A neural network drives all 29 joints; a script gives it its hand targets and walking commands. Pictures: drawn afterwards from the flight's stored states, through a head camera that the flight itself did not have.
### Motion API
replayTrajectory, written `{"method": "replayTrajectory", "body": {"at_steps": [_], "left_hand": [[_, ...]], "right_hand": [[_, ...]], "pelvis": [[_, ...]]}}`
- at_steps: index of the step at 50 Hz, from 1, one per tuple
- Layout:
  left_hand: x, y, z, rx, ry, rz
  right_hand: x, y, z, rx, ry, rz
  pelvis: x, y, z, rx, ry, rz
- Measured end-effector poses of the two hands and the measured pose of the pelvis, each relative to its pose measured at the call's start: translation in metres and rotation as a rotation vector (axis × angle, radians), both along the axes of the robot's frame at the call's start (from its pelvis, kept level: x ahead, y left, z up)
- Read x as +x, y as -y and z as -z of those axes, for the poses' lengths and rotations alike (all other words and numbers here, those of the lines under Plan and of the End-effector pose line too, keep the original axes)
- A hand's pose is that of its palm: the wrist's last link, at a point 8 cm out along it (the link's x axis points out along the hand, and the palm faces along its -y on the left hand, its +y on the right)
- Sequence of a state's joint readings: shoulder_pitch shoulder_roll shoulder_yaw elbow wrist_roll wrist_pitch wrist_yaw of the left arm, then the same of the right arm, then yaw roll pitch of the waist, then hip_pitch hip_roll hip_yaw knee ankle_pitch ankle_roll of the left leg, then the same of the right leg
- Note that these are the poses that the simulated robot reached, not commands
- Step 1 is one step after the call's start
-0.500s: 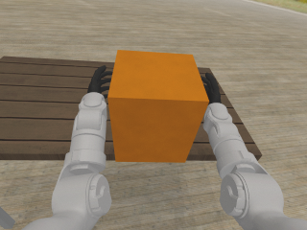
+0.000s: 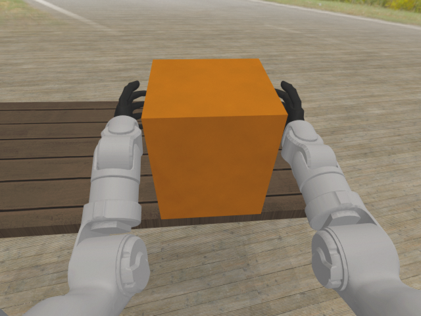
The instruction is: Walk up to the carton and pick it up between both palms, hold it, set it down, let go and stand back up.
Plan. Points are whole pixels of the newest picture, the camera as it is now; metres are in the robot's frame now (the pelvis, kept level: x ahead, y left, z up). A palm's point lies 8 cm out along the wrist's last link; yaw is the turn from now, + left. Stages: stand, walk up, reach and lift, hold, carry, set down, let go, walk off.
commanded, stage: reach and lift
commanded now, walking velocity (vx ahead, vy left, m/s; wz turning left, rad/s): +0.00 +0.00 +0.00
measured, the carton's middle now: (209, 140) +0.42 +0.00 +0.19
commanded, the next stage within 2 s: hold in 1.26 s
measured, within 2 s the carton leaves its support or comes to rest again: neither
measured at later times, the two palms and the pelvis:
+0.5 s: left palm (130, 114) +0.39 +0.14 +0.26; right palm (303, 111) +0.38 -0.16 +0.27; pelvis -0.01 -0.02 +0.00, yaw +1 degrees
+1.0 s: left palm (128, 102) +0.40 +0.14 +0.28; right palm (303, 92) +0.39 -0.16 +0.30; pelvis +0.02 -0.01 +0.00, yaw +1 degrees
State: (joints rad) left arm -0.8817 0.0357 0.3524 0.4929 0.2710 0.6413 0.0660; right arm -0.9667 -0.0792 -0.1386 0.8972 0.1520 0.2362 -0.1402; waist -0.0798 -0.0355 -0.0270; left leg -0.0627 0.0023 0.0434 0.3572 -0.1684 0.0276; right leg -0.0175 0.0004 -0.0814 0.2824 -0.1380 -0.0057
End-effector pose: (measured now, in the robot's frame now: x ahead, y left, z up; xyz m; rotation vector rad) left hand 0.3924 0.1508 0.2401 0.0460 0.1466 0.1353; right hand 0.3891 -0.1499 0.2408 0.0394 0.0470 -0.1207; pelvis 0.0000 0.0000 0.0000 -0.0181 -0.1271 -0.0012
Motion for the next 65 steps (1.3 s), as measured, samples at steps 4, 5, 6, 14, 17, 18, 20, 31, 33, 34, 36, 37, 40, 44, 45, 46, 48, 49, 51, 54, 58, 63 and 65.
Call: {"method": "replayTrajectory", "body": {"at_steps": [4,5,6,14,17,18,20,31,33,34,36,37,40,44,45,46,48,49,51,54,58,63,65], "left_hand": [[-0.004,0.004,-0.014,-0.01,0.027,0.001],[-0.004,0.005,-0.015,-0.009,0.018,0.004],[-0.004,0.005,-0.015,-0.008,0.004,0.007],[-0.007,0.009,0.0,-0.006,-0.057,0.011],[-0.01,0.009,-0.009,-0.015,-0.006,0.007],[-0.011,0.009,-0.013,-0.017,0.006,0.008],[-0.011,0.01,-0.019,-0.025,0.008,0.011],[-0.001,0.007,-0.027,-0.014,-0.037,0.011],[-0.001,0.005,-0.033,-0.019,-0.01,0.009],[0.0,0.004,-0.036,-0.025,-0.002,0.009],[0.001,0.004,-0.039,-0.033,-0.002,0.011],[0.002,0.004,-0.039,-0.035,-0.01,0.014],[0.006,0.004,-0.034,-0.031,-0.044,0.021],[0.007,0.006,-0.028,-0.021,-0.049,0.024],[0.007,0.006,-0.029,-0.019,-0.04,0.022],[0.007,0.006,-0.03,-0.019,-0.029,0.021],[0.006,0.008,-0.034,-0.023,-0.009,0.02],[0.005,0.008,-0.036,-0.027,-0.002,0.019],[0.004,0.01,-0.039,-0.033,-0.001,0.02],[0.003,0.011,-0.039,-0.035,-0.017,0.023],[0.001,0.012,-0.038,-0.029,-0.032,0.021],[-0.005,0.011,-0.048,-0.028,-0.009,0.01],[-0.006,0.01,-0.053,-0.034,-0.002,0.009]], "right_hand": [[-0.005,0.004,-0.015,-0.003,0.026,0.003],[-0.006,0.005,-0.016,-0.009,0.016,0.006],[-0.007,0.006,-0.015,-0.015,0.0,0.009],[-0.008,0.008,0.0,-0.003,-0.062,0.007],[-0.01,0.009,-0.014,0.016,-0.012,0.001],[-0.01,0.009,-0.02,0.018,-0.001,0.001],[-0.011,0.01,-0.029,0.013,0.001,0.003],[0.0,0.007,-0.039,0.009,-0.054,-0.001],[0.001,0.005,-0.048,0.013,-0.03,-0.004],[0.002,0.005,-0.052,0.014,-0.023,-0.004],[0.003,0.004,-0.056,0.011,-0.026,-0.001],[0.003,0.004,-0.057,0.007,-0.035,0.001],[0.005,0.004,-0.054,-0.002,-0.072,0.009],[0.007,0.006,-0.052,-0.002,-0.081,0.01],[0.007,0.006,-0.052,0.0,-0.074,0.008],[0.007,0.007,-0.054,0.002,-0.065,0.007],[0.006,0.008,-0.057,0.006,-0.048,0.006],[0.005,0.008,-0.059,0.006,-0.042,0.006],[0.003,0.01,-0.061,0.008,-0.041,0.008],[0.002,0.012,-0.06,0.007,-0.059,0.013],[0.0,0.012,-0.059,0.004,-0.076,0.011],[-0.003,0.011,-0.067,0.002,-0.056,0.001],[-0.004,0.011,-0.071,0.004,-0.05,0.001]], "pelvis": [[-0.003,0.003,0.0,0.001,0.005,0.0],[-0.004,0.004,0.0,0.003,0.008,0.0],[-0.005,0.005,0.0,0.004,0.011,0.0],[-0.009,0.012,0.0,0.003,-0.01,-0.004],[-0.009,0.013,0.0,-0.003,-0.024,-0.007],[-0.009,0.013,0.001,-0.004,-0.025,-0.008],[-0.008,0.014,0.001,-0.002,-0.026,-0.01],[0.0,0.015,0.0,-0.001,-0.069,-0.012],[0.002,0.014,0.0,-0.005,-0.069,-0.014],[0.004,0.013,0.0,-0.005,-0.067,-0.015],[0.006,0.013,0.0,-0.004,-0.061,-0.017],[0.008,0.013,0.0,-0.002,-0.057,-0.017],[0.013,0.012,-0.001,-0.001,-0.052,-0.016],[0.018,0.01,0.0,-0.006,-0.052,-0.016],[0.019,0.01,0.0,-0.008,-0.052,-0.015],[0.02,0.009,0.0,-0.009,-0.053,-0.013],[0.022,0.009,0.001,-0.012,-0.051,-0.01],[0.022,0.008,0.001,-0.012,-0.048,-0.009],[0.023,0.008,0.001,-0.012,-0.04,-0.007],[0.024,0.008,0.001,-0.01,-0.028,-0.003],[0.023,0.008,0.001,-0.01,-0.025,0.0],[0.019,0.01,0.001,-0.011,-0.033,0.001],[0.017,0.011,0.001,-0.01,-0.035,0.0]]}}
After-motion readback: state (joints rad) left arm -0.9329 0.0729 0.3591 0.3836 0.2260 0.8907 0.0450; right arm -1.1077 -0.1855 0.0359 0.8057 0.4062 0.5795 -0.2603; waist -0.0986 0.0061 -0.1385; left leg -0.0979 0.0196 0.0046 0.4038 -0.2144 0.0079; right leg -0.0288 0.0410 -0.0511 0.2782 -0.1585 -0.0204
